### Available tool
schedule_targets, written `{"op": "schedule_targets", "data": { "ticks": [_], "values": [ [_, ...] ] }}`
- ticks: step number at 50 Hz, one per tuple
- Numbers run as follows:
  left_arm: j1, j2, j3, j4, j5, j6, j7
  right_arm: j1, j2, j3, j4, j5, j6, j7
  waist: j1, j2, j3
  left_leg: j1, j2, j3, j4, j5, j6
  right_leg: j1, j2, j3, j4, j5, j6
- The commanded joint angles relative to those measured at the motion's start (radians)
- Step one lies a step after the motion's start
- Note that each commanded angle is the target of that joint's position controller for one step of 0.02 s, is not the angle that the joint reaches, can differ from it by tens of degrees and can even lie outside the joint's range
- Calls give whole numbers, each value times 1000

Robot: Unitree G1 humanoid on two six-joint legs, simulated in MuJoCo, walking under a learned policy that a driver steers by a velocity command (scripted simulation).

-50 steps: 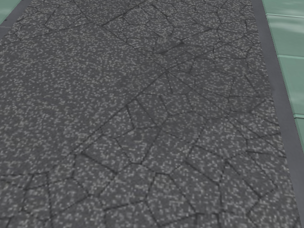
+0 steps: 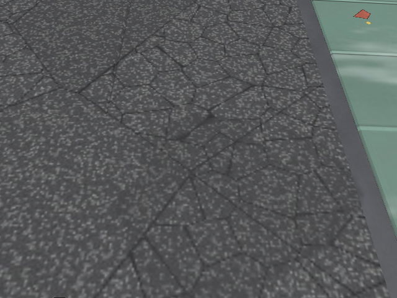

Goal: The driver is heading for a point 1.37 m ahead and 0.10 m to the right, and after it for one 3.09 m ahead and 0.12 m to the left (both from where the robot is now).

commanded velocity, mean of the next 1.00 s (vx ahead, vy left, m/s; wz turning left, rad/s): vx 0.01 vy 0.00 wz -0.19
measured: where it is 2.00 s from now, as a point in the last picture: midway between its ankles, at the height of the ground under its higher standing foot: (176, 282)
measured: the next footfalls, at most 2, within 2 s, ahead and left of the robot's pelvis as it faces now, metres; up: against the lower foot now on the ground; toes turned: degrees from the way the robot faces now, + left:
right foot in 0.54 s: +0.05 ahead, -0.11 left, +0.00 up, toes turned -3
left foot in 1.02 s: +0.15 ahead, +0.10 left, +0.00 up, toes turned -18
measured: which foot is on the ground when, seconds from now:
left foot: down 0.00-0.54, up 0.56-1.00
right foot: down 0.00-0.00, up 0.02-0.52, down 0.54-1.00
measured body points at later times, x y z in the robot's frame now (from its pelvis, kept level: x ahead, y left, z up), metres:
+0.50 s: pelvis +0.03 +0.00 +0.01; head +0.06 -0.01 +0.46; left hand +0.12 +0.29 -0.10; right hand +0.25 -0.23 -0.08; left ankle +0.03 +0.10 -0.72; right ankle +0.01 -0.11 -0.71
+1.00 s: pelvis +0.05 -0.02 +0.01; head +0.07 -0.04 +0.46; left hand +0.31 +0.18 -0.06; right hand +0.13 -0.33 -0.09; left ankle +0.11 +0.12 -0.71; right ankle +0.01 -0.11 -0.72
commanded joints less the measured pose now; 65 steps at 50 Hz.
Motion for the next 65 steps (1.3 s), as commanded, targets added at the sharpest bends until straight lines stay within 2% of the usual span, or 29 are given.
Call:
{"op": "schedule_targets", "data": {
  "ticks": [1, 2, 3, 5, 7, 10, 14, 18, 23, 26, 27, 28, 29, 30, 32, 34, 40, 45, 48, 50, 51, 53, 55, 56, 58, 60, 63, 64, 65],
  "values": [
    [2, 40, 18, -68, 32, 4, -9, 145, -276, -87, -53, -17, -12, -23, -8, 414, -39, 313, 228, -467, -295, 592, 212, -350, 51, -1, 447, -382, 43],
    [-110, 69, 22, -115, 43, 2, -1, 139, -294, -80, -87, -52, -39, -10, -58, 348, -130, 293, 294, -650, -362, 518, 351, -449, 145, 230, 633, -438, 39],
    [-133, 95, 30, -115, 22, 0, 6, 116, -272, -78, -89, -55, -61, 1, -58, 228, -130, 294, 262, -589, -384, 384, 322, -471, 136, 290, 675, -358, 7],
    [-67, 114, 41, -70, 18, 0, 23, -1, -182, -52, -107, -7, -62, -17, 8, 128, -122, 281, 195, -447, -345, 323, 219, -465, 96, 311, 631, -184, -13],
    [-24, 113, 44, -46, 24, 2, 20, -47, -126, -27, -129, -9, -50, -37, 29, 143, -168, 230, 152, -369, -320, 431, 195, -362, 107, 294, 639, -108, 2],
    [1, 78, 26, -23, 11, 3, 10, -31, -108, -13, -124, -19, -51, -47, 20, 108, -194, 281, 139, -316, -311, 489, 196, -329, 113, 284, 544, -59, 21],
    [40, 25, -7, 12, 8, 10, -11, -69, -18, 26, -91, -43, -58, -40, 11, 133, -180, 214, 121, -224, -337, 339, 191, -120, 54, 271, 260, -18, 33],
    [12, 126, 15, -28, -13, 14, -22, -61, -125, -7, -52, -44, -48, -30, -31, 155, -64, 196, 187, -272, -354, 262, 239, -129, 84, 218, 217, -131, 13],
    [81, 93, 13, -35, -21, 14, -37, -101, -113, -18, -48, -22, -30, -52, -9, 119, -90, 319, 252, -264, -281, 522, 242, -156, 78, 195, 198, -197, -16],
    [159, 80, 18, -20, -22, 17, -48, -150, -105, -27, -48, -4, -22, -58, 45, 113, -115, 284, 207, -154, -190, 490, 165, -16, 115, 150, -25, -13, -62],
    [182, 113, 31, -21, -14, 16, -43, -123, -88, -29, -37, -1, -24, -57, 50, 48, -108, 214, 145, -86, -83, 342, 90, 64, 97, 239, -140, 163, -108],
    [211, 248, 68, -36, -6, 10, -26, -136, -44, -22, -73, -36, -32, -53, 19, -222, -120, -30, 4, 44, 193, 32, -22, 221, -119, 584, -180, 576, -219],
    [245, 271, 71, -50, 20, -2, -30, -273, -26, -13, -128, -45, -45, -52, 86, -306, -124, -282, -167, -49, 395, -403, -66, 311, -237, 813, -218, 755, -407],
    [245, 248, 65, -62, 37, -19, -32, -270, -42, -18, -123, -35, -56, -47, 91, -163, -165, -324, -132, -151, 510, -401, -60, 344, -224, 775, -219, 685, -417],
    [142, 205, 59, -82, -3, -23, -20, -226, -51, -27, -86, -22, -60, -47, 32, -53, -135, -354, -98, -173, 496, -239, -60, 339, -114, 635, -188, 609, -309],
    [110, 173, 46, -101, -26, -3, 0, -220, -51, -31, -82, -24, -61, -49, 18, -77, -141, -305, -99, -171, 458, -148, -80, 306, -64, 604, -191, 593, -278],
    [128, 173, 43, -121, -5, 25, 20, -191, -34, -24, -49, -10, -63, -38, 39, -114, -156, -210, -111, -142, 234, -40, -115, 277, -23, 582, -168, 518, -253],
    [94, 169, 28, -136, 15, 34, 5, -188, -52, -23, -50, -6, -68, -26, 57, -152, -122, -92, -91, -125, 127, -71, -100, 179, -30, 633, -148, 478, -264],
    [52, 78, -14, -126, 29, 29, -6, -133, -32, -9, -25, -5, -75, -9, 46, -145, -136, 49, -41, -106, -4, -51, -81, 144, -34, 589, -131, 483, -253],
    [41, 72, -23, -107, 30, 19, -12, -113, -17, -1, -19, -2, -82, 1, 19, -140, -101, 180, -60, -78, -223, 124, -54, 92, -3, 548, -133, 369, -221],
    [75, 103, -13, -96, 30, 9, -12, -138, -58, -8, -37, -10, -85, 0, 32, -116, -76, 191, -60, -112, -269, 239, -31, 94, 32, 537, -129, 268, -188],
    [140, 133, 6, -98, 50, -5, -2, -146, -198, -41, -62, -9, -88, -1, 102, 119, -78, 191, 67, -312, -240, 560, 93, 54, 186, 375, 15, 15, -93],
    [39, 128, 12, -128, 38, -8, 14, -73, -157, -37, -46, -3, -86, -3, 37, 238, -76, 208, 176, -559, -325, 485, 241, -39, 233, 297, 153, -153, -22],
    [13, 111, 12, -147, 26, -9, 12, 10, -146, -37, -23, 4, -85, -11, 8, 240, -128, 277, 184, -623, -365, 248, 268, -106, 249, 298, 233, -338, -22],
    [-10, 90, 14, -169, -6, -27, -21, 89, -161, -46, 0, 20, -93, -24, -12, 192, -92, 282, 192, -713, -451, -407, 259, -225, 188, 363, 331, -367, -47],
    [-33, 71, 12, -172, -15, -63, -43, 25, -163, -48, -22, 27, -84, -37, 14, 203, -31, 158, 133, -658, -497, -433, 211, -140, 181, 334, 160, -314, -59],
    [112, 52, 26, -101, -15, -101, -55, -121, -127, -40, -97, 32, -55, -45, 118, 178, -67, -62, -23, -495, -431, -271, 123, 255, 211, 249, -204, -1, -62],
    [223, 86, 42, -55, -13, -98, -48, -155, -96, -32, -127, 28, -55, -46, 158, 151, -88, -202, -76, -430, -342, -248, 63, 455, 172, 243, -273, 74, -68],
    [321, 123, 56, -29, -15, -95, -36, -133, -24, -12, -135, 32, -62, -40, 174, -2, -142, -368, -133, -324, -57, -263, 15, 638, 6, 403, -266, -14, -91]
  ]
}}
